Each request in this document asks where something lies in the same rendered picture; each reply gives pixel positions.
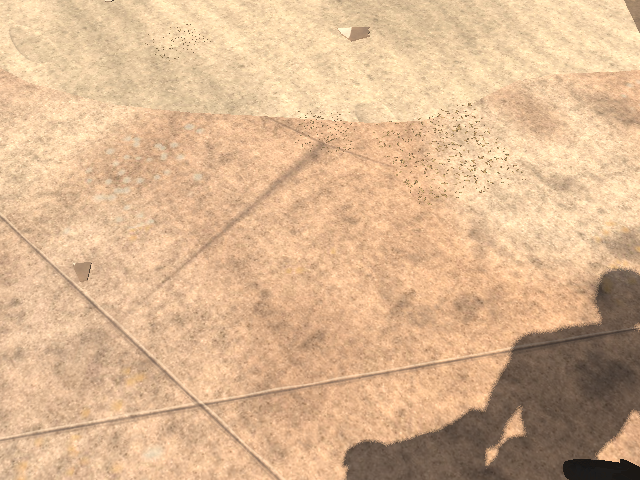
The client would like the right robot hand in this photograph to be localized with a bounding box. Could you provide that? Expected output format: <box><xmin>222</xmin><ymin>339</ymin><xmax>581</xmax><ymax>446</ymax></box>
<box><xmin>563</xmin><ymin>459</ymin><xmax>640</xmax><ymax>480</ymax></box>

